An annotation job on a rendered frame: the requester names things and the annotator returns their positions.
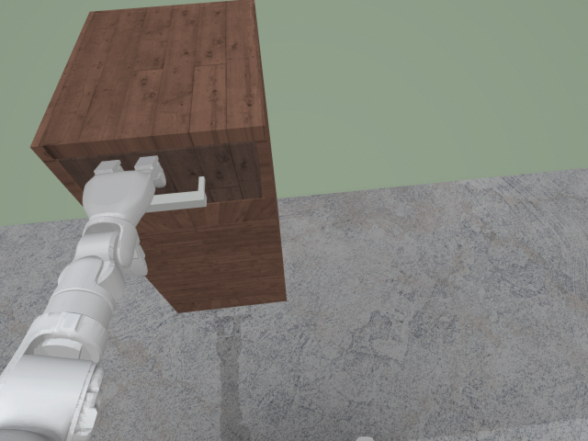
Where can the handle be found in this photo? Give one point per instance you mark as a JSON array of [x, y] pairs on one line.
[[183, 200]]

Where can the cabinet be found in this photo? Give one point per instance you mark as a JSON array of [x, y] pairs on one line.
[[161, 77]]

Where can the left robot hand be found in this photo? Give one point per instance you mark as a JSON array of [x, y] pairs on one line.
[[126, 195]]

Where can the drawer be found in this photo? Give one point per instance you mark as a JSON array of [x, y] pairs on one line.
[[231, 170]]

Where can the robot left upper arm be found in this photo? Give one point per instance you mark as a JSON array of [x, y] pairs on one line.
[[50, 398]]

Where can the robot left forearm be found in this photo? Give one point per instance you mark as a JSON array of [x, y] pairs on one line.
[[75, 322]]

